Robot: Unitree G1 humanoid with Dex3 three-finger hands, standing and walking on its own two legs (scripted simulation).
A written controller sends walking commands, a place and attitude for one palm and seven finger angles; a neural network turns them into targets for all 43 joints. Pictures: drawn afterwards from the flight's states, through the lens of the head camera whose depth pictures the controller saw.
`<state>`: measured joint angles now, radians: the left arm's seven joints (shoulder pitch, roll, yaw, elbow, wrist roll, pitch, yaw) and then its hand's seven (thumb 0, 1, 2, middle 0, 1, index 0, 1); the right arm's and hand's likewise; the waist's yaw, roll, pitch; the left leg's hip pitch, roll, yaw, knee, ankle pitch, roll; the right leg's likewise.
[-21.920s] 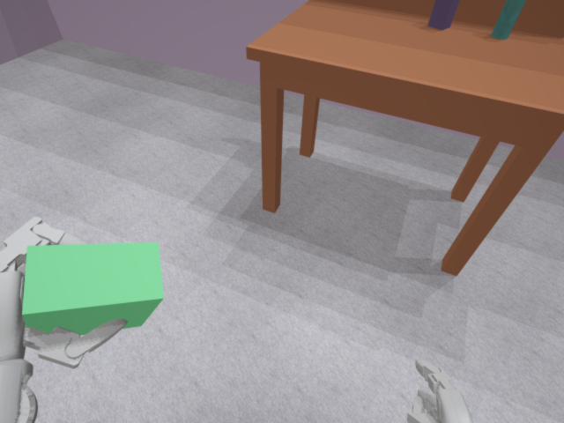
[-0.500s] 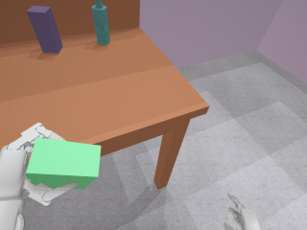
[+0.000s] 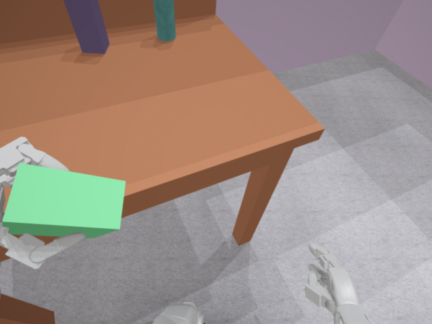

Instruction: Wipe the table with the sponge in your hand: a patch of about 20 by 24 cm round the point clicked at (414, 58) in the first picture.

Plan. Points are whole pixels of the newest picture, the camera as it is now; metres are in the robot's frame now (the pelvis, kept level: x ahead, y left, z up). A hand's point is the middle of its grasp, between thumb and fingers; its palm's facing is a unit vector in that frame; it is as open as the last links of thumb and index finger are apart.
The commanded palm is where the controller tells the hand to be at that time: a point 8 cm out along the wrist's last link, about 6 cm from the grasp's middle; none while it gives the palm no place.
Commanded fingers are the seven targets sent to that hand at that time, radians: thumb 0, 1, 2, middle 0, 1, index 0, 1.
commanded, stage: come to a stop and stand still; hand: left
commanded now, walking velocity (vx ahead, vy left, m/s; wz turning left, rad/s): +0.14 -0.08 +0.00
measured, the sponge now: (78, 209) +0.23 +0.22 +0.14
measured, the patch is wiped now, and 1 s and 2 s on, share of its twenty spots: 0.00 0.00 0.00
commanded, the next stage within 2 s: look again from close up in 0.62 s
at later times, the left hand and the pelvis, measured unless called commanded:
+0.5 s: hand (14, 151) +0.25 +0.27 +0.23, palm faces +0.52 -0.73 -0.45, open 10.4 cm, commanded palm +0.18 +0.28 +0.18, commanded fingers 0.00 0.10 1.30 -1.20 -1.60 -1.20 -1.60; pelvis +0.02 +0.00 -0.01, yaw +0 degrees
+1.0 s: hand (39, 200) +0.21 +0.24 +0.19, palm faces +0.46 -0.84 -0.30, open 10.4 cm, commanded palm +0.16 +0.28 +0.18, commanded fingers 0.00 0.10 1.30 -1.20 -1.60 -1.20 -1.60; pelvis +0.00 -0.01 +0.01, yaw +1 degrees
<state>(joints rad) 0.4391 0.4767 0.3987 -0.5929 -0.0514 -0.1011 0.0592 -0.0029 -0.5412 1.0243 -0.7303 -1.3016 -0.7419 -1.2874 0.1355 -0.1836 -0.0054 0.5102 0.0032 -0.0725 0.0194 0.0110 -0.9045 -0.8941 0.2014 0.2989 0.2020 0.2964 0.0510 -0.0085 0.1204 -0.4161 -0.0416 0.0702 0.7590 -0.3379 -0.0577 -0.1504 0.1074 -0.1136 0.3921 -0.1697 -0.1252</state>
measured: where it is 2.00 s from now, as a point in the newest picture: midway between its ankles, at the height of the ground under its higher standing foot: outside the picture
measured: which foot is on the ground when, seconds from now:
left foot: up 0.00-0.12, down 0.14-1.00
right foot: down 0.00-0.14, up 0.16-0.36, down 0.38-1.00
